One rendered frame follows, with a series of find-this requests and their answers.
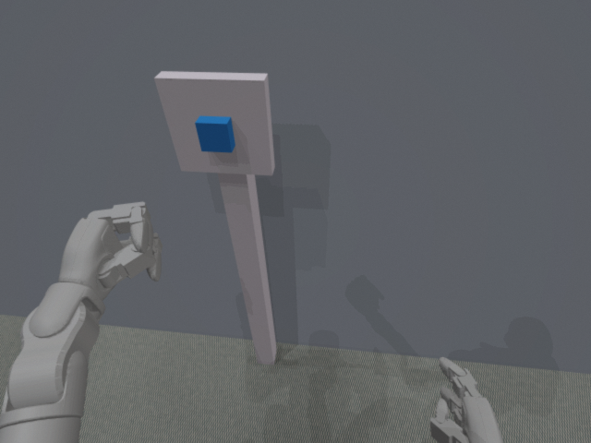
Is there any robot left hand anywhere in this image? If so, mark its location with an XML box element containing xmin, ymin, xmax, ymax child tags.
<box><xmin>58</xmin><ymin>202</ymin><xmax>163</xmax><ymax>300</ymax></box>

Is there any left robot forearm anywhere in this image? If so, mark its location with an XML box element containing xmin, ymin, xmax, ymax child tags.
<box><xmin>0</xmin><ymin>281</ymin><xmax>105</xmax><ymax>443</ymax></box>

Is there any panel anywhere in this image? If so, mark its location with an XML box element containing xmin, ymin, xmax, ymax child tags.
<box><xmin>154</xmin><ymin>71</ymin><xmax>277</xmax><ymax>365</ymax></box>

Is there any button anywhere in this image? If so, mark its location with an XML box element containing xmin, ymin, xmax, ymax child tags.
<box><xmin>195</xmin><ymin>116</ymin><xmax>235</xmax><ymax>152</ymax></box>

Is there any robot right hand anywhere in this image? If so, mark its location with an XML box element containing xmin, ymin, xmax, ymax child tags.
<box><xmin>430</xmin><ymin>357</ymin><xmax>503</xmax><ymax>443</ymax></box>

